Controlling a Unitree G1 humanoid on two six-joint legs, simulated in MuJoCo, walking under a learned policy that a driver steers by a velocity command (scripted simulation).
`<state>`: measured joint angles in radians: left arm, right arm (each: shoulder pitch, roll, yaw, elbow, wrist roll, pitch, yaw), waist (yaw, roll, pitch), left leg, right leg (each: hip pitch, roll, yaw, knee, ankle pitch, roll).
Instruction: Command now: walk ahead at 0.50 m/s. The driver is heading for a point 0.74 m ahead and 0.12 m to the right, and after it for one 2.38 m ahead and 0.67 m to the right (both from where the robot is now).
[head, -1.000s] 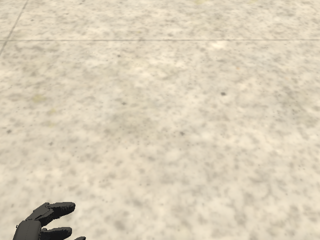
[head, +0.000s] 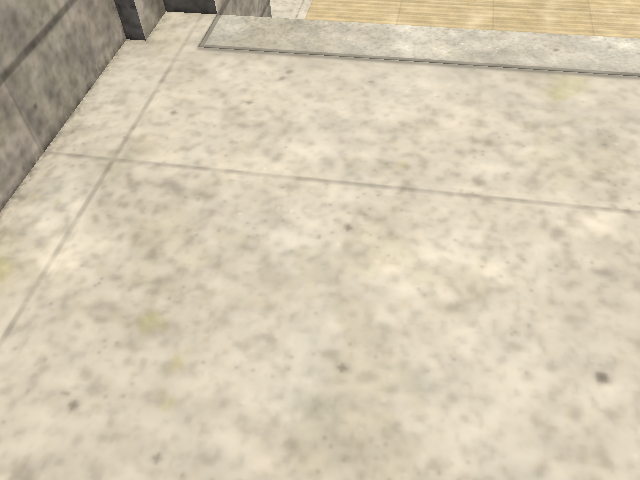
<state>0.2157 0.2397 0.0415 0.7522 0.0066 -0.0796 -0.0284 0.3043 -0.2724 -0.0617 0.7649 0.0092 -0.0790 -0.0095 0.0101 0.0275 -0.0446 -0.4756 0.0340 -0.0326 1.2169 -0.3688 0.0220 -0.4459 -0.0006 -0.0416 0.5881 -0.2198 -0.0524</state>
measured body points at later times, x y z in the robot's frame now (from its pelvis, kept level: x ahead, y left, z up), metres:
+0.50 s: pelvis +0.27 +0.05 +0.00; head +0.30 +0.05 +0.44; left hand +0.29 +0.32 -0.14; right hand +0.46 -0.20 -0.09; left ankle +0.35 +0.14 -0.73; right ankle +0.10 -0.09 -0.65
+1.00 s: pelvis +0.54 -0.01 -0.01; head +0.57 -0.02 +0.43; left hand +0.77 +0.20 -0.10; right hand +0.52 -0.29 -0.15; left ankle +0.36 +0.14 -0.71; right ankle +0.63 -0.11 -0.73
